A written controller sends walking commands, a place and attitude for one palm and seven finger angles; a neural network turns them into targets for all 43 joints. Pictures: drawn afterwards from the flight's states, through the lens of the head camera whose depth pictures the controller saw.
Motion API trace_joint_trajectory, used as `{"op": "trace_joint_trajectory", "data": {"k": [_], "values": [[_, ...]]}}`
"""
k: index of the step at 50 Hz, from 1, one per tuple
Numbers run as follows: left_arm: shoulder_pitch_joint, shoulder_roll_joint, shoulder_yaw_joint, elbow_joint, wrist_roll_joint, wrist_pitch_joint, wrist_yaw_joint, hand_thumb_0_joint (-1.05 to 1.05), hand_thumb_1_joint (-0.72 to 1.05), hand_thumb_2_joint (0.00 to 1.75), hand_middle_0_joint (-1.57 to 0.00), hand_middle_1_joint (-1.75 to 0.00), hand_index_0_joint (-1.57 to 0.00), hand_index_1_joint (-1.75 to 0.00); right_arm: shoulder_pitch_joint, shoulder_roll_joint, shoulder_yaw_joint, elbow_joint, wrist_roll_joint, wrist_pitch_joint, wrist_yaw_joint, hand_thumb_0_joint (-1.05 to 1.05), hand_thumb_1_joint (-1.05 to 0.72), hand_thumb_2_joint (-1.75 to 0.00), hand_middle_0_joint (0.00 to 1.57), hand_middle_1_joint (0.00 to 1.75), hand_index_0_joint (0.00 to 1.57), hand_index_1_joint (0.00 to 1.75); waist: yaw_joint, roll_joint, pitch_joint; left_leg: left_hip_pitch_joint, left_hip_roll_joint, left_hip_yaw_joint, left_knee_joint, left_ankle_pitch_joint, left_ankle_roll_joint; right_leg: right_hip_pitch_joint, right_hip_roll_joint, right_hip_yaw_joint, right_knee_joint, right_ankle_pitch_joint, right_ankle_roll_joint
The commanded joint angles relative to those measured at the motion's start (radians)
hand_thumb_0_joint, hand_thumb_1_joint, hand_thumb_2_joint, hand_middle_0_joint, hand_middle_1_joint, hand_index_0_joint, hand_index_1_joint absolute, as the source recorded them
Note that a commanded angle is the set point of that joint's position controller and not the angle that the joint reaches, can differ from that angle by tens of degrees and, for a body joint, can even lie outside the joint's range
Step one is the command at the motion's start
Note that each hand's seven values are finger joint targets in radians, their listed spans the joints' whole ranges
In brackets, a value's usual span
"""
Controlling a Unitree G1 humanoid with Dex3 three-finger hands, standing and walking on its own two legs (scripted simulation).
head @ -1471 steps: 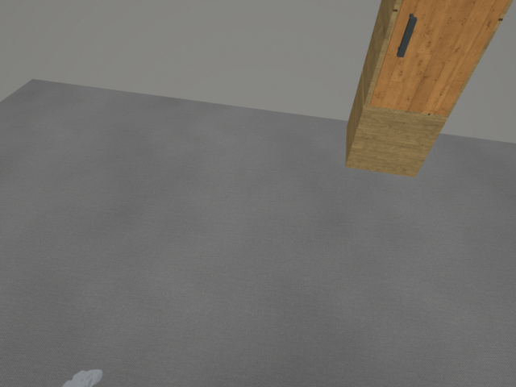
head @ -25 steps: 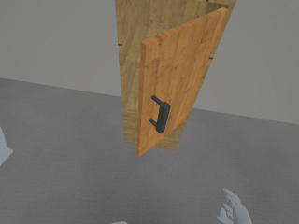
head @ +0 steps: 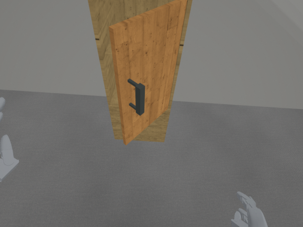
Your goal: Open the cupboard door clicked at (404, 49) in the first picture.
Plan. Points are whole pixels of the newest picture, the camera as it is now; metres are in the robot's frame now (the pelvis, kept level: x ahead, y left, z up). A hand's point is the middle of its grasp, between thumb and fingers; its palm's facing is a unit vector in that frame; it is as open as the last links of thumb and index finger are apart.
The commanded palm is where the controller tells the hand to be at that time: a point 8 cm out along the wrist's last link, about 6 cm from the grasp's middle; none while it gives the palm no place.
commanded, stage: stop stepping back and stand still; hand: left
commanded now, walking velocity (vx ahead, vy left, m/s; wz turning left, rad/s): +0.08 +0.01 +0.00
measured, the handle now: (135, 97) +0.55 +0.08 -0.01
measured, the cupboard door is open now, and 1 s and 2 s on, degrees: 51 51 51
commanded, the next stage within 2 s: let the arm hang, fingers relaxed in 0.70 s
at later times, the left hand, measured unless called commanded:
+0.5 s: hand out of the picture +0.11 +0.28 +0.16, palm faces +0.43 -0.77 -0.47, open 7.5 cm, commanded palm +0.05 +0.32 +0.18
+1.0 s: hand out of the picture +0.05 +0.26 -0.10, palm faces +0.04 -0.93 -0.37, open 7.4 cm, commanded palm none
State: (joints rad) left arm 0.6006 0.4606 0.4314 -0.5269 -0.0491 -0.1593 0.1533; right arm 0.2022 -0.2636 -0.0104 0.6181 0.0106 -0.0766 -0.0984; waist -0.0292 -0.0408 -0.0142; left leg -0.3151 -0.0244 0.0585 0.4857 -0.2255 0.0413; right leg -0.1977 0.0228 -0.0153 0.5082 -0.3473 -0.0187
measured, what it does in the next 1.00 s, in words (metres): shifts its weight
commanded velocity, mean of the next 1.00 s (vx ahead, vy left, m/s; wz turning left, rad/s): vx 0.00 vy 0.00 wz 0.00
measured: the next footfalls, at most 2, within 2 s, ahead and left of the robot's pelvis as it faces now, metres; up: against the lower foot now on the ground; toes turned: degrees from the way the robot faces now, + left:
none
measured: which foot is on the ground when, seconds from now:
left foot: down 0.00-1.00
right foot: down 0.00-1.00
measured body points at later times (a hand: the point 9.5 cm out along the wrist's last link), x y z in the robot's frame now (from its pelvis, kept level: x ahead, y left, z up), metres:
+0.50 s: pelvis -0.08 +0.01 +0.00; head -0.09 +0.02 +0.45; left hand +0.09 +0.32 +0.19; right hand +0.07 -0.20 -0.08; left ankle -0.01 +0.10 -0.74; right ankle -0.09 -0.08 -0.74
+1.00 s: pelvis -0.10 +0.02 +0.00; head -0.11 +0.00 +0.45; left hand +0.05 +0.31 -0.08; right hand +0.05 -0.24 -0.12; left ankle -0.02 +0.10 -0.74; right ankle -0.10 -0.10 -0.74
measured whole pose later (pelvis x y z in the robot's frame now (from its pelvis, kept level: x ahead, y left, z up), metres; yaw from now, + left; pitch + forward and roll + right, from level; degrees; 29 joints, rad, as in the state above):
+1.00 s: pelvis -0.10 +0.02 +0.00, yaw +3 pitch -1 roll +0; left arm 0.23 0.32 0.05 0.63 0.03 0.03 -0.01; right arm 0.12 -0.30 0.01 0.90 -0.02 -0.04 0.00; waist -0.03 0.04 -0.02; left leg -0.35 -0.07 -0.01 0.48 -0.12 0.06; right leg -0.23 0.02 0.02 0.55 -0.31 -0.01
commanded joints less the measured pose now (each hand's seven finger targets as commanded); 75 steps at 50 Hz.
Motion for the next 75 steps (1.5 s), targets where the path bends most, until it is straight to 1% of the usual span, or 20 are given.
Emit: {"op": "trace_joint_trajectory", "data": {"k": [1, 3, 6, 9, 13, 17, 20, 23, 27, 29, 33, 36, 39, 40, 41, 42, 45, 50, 58, 75], "values": [[0.037, 0.168, 0.126, -0.237, 0.006, -0.075, 0.02, 0.0, 0.9, 0.9, -0.2, -0.3, -0.2, -0.3, -0.069, -0.098, -0.03, -0.181, -0.009, -0.075, 0.015, 0.0, -0.9, -0.9, 0.2, 0.3, 0.2, 0.3, 0.025, 0.211, -0.193, 0.235, 0.17, -0.166, -0.051, 0.599, 0.009, -0.028, -0.047, 0.001, 0.011, 0.163, 0.028], [0.031, 0.174, 0.14, -0.223, 0.006, -0.084, 0.021, 0.0, 0.9, 0.9, -0.2, -0.3, -0.2, -0.3, -0.089, -0.107, -0.026, -0.179, -0.017, -0.085, 0.013, 0.0, -0.9, -0.9, 0.2, 0.3, 0.2, 0.3, 0.031, 0.201, -0.082, 0.055, 0.176, -0.195, -0.119, 0.268, 0.02, 0.009, -0.045, 0.013, -0.062, 0.088, 0.025], [0.011, 0.163, 0.144, -0.155, -0.001, -0.101, 0.019, 0.0, 0.9, 0.9, -0.2, -0.3, -0.2, -0.3, -0.079, -0.09, -0.028, -0.166, -0.018, -0.09, 0.013, 0.0, -0.9, -0.9, 0.2, 0.3, 0.2, 0.3, 0.013, 0.022, -0.029, 0.03, 0.078, -0.132, -0.021, -0.061, -0.019, -0.075, -0.142, 0.158, -0.254, -0.028, -0.024], [-0.056, 0.143, 0.117, -0.126, 0.004, -0.107, 0.02, 0.0, 0.9, 0.9, -0.2, -0.3, -0.2, -0.3, -0.057, -0.087, -0.041, -0.134, -0.017, -0.085, 0.007, 0.0, -0.9, -0.9, 0.2, 0.3, 0.2, 0.3, 0.004, -0.027, 0.015, 0.114, 0.039, -0.093, 0.232, -0.071, -0.041, -0.293, -0.258, 0.249, -0.353, -0.196, -0.1], [-0.176, 0.12, 0.071, -0.075, 0.024, -0.111, 0.015, 0.0, 0.9, 0.9, -0.2, -0.3, -0.2, -0.3, -0.063, -0.087, -0.023, -0.121, -0.018, -0.109, -0.009, 0.0, -0.9, -0.9, 0.2, 0.3, 0.2, 0.3, 0.01, 0.079, 0.056, 0.124, 0.076, -0.132, -0.045, -0.046, -0.018, -0.219, -0.119, 0.115, -0.236, -0.093, -0.024], [-0.22, 0.118, 0.064, -0.125, 0.051, -0.121, 0.013, 0.0, 0.9, 0.9, -0.2, -0.3, -0.2, -0.3, -0.078, -0.078, -0.005, -0.129, -0.026, -0.134, -0.016, 0.0, -0.9, -0.9, 0.2, 0.3, 0.2, 0.3, 0.029, 0.263, 0.025, -0.078, 0.217, -0.403, -0.434, -0.498, 0.008, 0.007, 0.022, 0.022, 0.081, -0.023, 0.032], [-0.164, 0.124, 0.074, -0.123, 0.052, -0.11, 0.013, 0.0, 0.9, 0.9, -0.2, -0.3, -0.2, -0.3, -0.08, -0.057, -0.005, -0.145, -0.03, -0.148, -0.009, 0.0, -0.9, -0.9, 0.2, 0.3, 0.2, 0.3, 0.046, 0.183, -0.02, -0.05, 0.212, -0.336, -0.413, -0.393, 0.03, 0.058, 0.007, 0.02, 0.06, -0.017, 0.026], [-0.076, 0.118, 0.077, -0.121, 0.043, -0.099, 0.006, 0.0, 0.9, 0.9, -0.2, -0.3, -0.2, -0.3, -0.085, -0.066, -0.007, -0.152, -0.033, -0.143, 0.003, 0.0, -0.9, -0.9, 0.2, 0.3, 0.2, 0.3, 0.032, 0.157, -0.03, -0.02, 0.129, -0.212, -0.311, -0.256, -0.021, 0.085, -0.01, 0.018, -0.14, 0.022, 0.004], [-0.066, 0.121, 0.095, -0.084, 0.019, -0.099, 0.001, 0.0, 0.9, 0.9, -0.2, -0.3, -0.2, -0.3, -0.072, -0.066, -0.023, -0.124, -0.03, -0.127, 0.011, 0.0, -0.9, -0.9, 0.2, 0.3, 0.2, 0.3, 0.026, -0.017, -0.05, 0.165, 0.052, -0.12, -0.014, -0.054, -0.039, -0.158, -0.121, 0.168, -0.335, -0.127, -0.05], [-0.098, 0.106, 0.082, -0.077, 0.013, -0.089, 0.002, 0.0, 0.9, 0.9, -0.2, -0.3, -0.2, -0.3, -0.073, -0.061, -0.025, -0.111, -0.026, -0.117, 0.009, 0.0, -0.9, -0.9, 0.2, 0.3, 0.2, 0.3, 0.017, -0.022, -0.034, 0.183, 0.042, -0.107, 0.091, -0.003, -0.038, -0.23, -0.16, 0.189, -0.34, -0.094, -0.075], [-0.179, 0.106, 0.057, -0.083, 0.016, -0.095, 0.001, 0.0, 0.9, 0.9, -0.2, -0.3, -0.2, -0.3, -0.088, -0.071, -0.019, -0.11, -0.015, -0.125, -0.005, 0.0, -0.9, -0.9, 0.2, 0.3, 0.2, 0.3, 0.016, 0.093, -0.005, 0.22, 0.078, -0.146, -0.038, -0.006, -0.031, -0.224, -0.093, 0.115, -0.258, -0.057, -0.028], [-0.202, 0.113, 0.059, -0.127, 0.032, -0.103, 0.006, 0.0, 0.9, 0.9, -0.2, -0.3, -0.2, -0.3, -0.1, -0.072, -0.007, -0.121, -0.025, -0.138, -0.017, 0.0, -0.9, -0.9, 0.2, 0.3, 0.2, 0.3, 0.026, 0.224, -0.004, 0.117, 0.162, -0.305, -0.311, -0.241, -0.023, -0.102, -0.009, 0.047, -0.094, -0.023, 0.016], [-0.193, 0.126, 0.072, -0.144, 0.05, -0.107, 0.014, 0.0, 0.9, 0.9, -0.2, -0.3, -0.2, -0.3, -0.092, -0.06, -0.007, -0.134, -0.03, -0.148, -0.02, 0.0, -0.9, -0.9, 0.2, 0.3, 0.2, 0.3, 0.044, 0.222, -0.016, 0.016, 0.198, -0.35, -0.417, -0.35, -0.009, 0.022, 0.001, 0.034, -0.004, 0.02, 0.02], [-0.196, -0.089, -0.297, 0.711, 0.099, 0.066, -0.131, 0.0, 0.9, 0.9, -0.2, -0.3, -0.2, -0.3, -0.107, -0.269, -0.073, 0.144, -0.024, -0.128, 0.071, 0.0, -0.9, -0.9, 0.2, 0.3, 0.2, 0.3, -0.006, 0.184, 0.081, -0.061, 0.191, -0.363, -0.133, 0.166, 0.059, -0.133, -0.064, 0.061, 0.076, 0.104, 0.0], [-0.165, -0.07, -0.276, 0.75, 0.084, 0.139, -0.149, 0.0, 0.9, 0.9, -0.2, -0.3, -0.2, -0.3, -0.044, -0.194, -0.064, 0.129, -0.007, -0.05, 0.078, 0.0, -0.9, -0.9, 0.2, 0.3, 0.2, 0.3, 0.017, 0.108, -0.054, 0.052, 0.175, -0.273, -0.078, 0.408, 0.046, -0.089, -0.069, 0.082, 0.037, 0.059, 0.0], [-0.178, -0.079, -0.297, 0.77, 0.077, 0.15, -0.152, 0.0, 0.9, 0.9, -0.2, -0.3, -0.2, -0.3, -0.041, -0.189, -0.057, 0.122, -0.007, -0.032, 0.079, 0.0, -0.9, -0.9, 0.2, 0.3, 0.2, 0.3, 0.026, 0.008, -0.117, 0.067, 0.186, -0.295, -0.06, 0.339, 0.051, -0.077, -0.055, 0.07, 0.036, 0.013, -0.005], [-0.239, -0.011, -0.308, 0.927, 0.085, 0.145, -0.152, 0.0, 0.9, 0.9, -0.2, -0.3, -0.2, -0.3, -0.059, -0.218, -0.051, 0.148, -0.021, -0.008, 0.084, 0.0, -0.9, -0.9, 0.2, 0.3, 0.2, 0.3, 0.04, -0.098, -0.138, 0.059, 0.156, -0.32, -0.086, 0.239, 0.041, -0.01, -0.058, 0.091, -0.005, 0.082, -0.026], [-0.386, 0.051, -0.362, 1.231, 0.076, 0.147, -0.152, 0.0, 0.9, 0.9, -0.2, -0.3, -0.2, -0.3, -0.12, -0.226, -0.04, 0.252, -0.032, 0.047, 0.097, 0.0, -0.9, -0.9, 0.2, 0.3, 0.2, 0.3, 0.025, 0.062, 0.05, 0.043, 0.092, -0.266, -0.154, -0.031, 0.013, -0.105, -0.101, 0.176, -0.156, -0.041, -0.07], [-0.332, -0.014, -0.394, 1.543, 0.06, 0.143, -0.147, 0.0, 0.9, 0.9, -0.2, -0.3, -0.2, -0.3, -0.023, -0.162, -0.028, 0.411, -0.026, 0.07, 0.078, 0.0, -0.9, -0.9, 0.2, 0.3, 0.2, 0.3, 0.013, 0.15, 0.021, 0.152, 0.084, -0.237, -0.162, -0.056, -0.002, -0.094, -0.104, 0.177, -0.229, -0.066, -0.076], [-0.307, -0.075, -0.403, 1.647, 0.055, 0.147, -0.125, 0.0, 0.9, 0.9, -0.2, -0.3, -0.2, -0.3, 0.029, -0.106, -0.023, 0.489, -0.028, 0.079, 0.066, 0.0, -0.9, -0.9, 0.2, 0.3, 0.2, 0.3, 0.022, 0.031, 0.09, 0.138, 0.099, -0.218, -0.133, 0.095, 0.007, -0.037, -0.11, 0.131, -0.234, 0.049, -0.064]]}}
